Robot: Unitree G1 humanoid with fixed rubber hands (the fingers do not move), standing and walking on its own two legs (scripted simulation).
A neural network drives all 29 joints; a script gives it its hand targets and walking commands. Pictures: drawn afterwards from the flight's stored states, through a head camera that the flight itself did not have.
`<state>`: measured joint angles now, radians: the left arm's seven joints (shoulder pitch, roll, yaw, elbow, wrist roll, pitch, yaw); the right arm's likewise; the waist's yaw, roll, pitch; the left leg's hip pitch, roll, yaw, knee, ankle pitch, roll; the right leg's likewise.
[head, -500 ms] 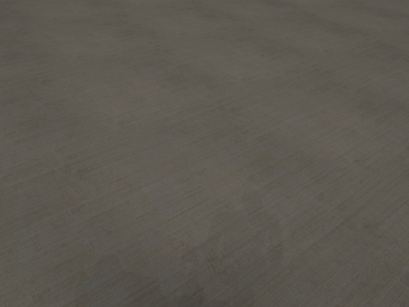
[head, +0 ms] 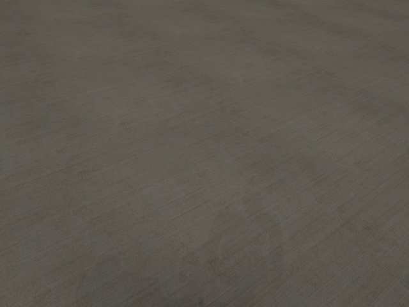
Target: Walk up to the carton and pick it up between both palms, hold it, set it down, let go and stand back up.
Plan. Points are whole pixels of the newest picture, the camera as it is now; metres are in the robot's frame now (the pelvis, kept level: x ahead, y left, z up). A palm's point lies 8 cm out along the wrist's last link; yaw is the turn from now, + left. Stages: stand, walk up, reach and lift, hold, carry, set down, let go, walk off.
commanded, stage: stand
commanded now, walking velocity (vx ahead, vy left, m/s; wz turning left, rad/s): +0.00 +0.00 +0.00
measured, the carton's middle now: out of the picture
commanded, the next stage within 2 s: walk up in 0.28 s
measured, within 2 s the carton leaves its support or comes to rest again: neither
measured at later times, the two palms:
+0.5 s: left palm out of the picture +0.00 +0.21 -0.14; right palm out of the picture +0.00 -0.20 -0.14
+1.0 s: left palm out of the picture +0.04 +0.29 -0.14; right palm out of the picture -0.01 -0.25 -0.12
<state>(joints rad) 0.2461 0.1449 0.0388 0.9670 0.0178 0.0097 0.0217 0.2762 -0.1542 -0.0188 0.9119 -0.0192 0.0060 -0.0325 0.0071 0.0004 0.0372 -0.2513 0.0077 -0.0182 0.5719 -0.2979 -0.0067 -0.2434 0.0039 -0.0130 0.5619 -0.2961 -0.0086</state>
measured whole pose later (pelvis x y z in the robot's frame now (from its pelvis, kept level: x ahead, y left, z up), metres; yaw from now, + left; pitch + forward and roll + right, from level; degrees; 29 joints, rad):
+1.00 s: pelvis -0.08 +0.02 -0.01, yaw -1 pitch -3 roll +0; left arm 0.07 0.30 0.07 0.94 0.05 0.06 0.01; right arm 0.14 -0.23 -0.05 0.94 -0.02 0.03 -0.04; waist -0.03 -0.05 0.14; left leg -0.36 -0.01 0.01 0.59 -0.18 0.04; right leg -0.49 0.11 0.11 1.27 -0.46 0.03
